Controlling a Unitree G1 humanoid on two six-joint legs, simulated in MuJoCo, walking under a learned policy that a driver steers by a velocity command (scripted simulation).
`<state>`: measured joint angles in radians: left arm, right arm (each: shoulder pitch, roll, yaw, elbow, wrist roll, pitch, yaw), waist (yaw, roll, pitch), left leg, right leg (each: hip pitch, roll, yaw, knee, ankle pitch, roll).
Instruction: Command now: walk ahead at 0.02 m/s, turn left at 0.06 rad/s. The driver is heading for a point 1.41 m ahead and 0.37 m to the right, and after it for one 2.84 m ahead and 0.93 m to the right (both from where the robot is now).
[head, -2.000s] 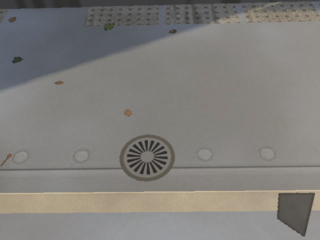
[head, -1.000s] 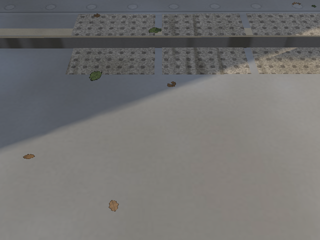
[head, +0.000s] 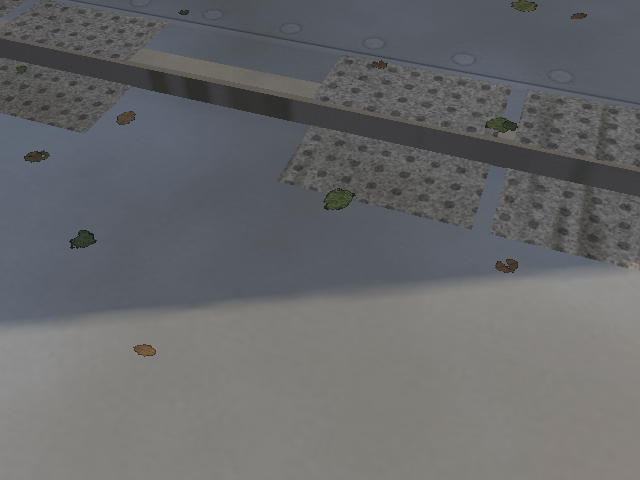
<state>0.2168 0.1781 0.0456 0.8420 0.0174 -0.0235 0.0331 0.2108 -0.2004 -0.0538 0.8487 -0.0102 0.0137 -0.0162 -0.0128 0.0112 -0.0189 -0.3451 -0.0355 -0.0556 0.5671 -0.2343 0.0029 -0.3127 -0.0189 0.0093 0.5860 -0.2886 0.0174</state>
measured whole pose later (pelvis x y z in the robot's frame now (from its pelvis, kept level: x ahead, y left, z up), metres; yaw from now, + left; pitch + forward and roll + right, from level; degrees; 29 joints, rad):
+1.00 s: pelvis +0.03 -0.03 +0.01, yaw +0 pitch -2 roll +0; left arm 0.26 0.17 0.04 1.05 0.00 -0.02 0.03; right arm 0.22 -0.17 -0.05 1.11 0.00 0.01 -0.05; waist 0.00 0.00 0.04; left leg -0.22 0.01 -0.07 0.52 -0.27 -0.04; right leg -0.18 0.02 -0.01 0.52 -0.31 -0.02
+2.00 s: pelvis +0.04 -0.03 +0.00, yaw +0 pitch -1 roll +0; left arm 0.34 0.18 0.04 1.05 -0.02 -0.02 0.03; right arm 0.31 -0.17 -0.04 1.12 0.02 0.00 -0.05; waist 0.01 0.00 0.01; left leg -0.29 0.02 -0.03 0.68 -0.41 0.00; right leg -0.19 0.03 -0.02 0.53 -0.35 -0.06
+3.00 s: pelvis +0.35 +0.02 +0.00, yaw +0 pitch +1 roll -2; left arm 0.17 0.23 0.04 0.98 -0.02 -0.02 0.02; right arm 0.25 -0.20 -0.04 1.02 -0.02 -0.01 -0.04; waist -0.02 0.00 -0.03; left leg -0.30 0.04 0.02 0.59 -0.34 0.05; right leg -0.35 0.04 -0.08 0.47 -0.17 -0.06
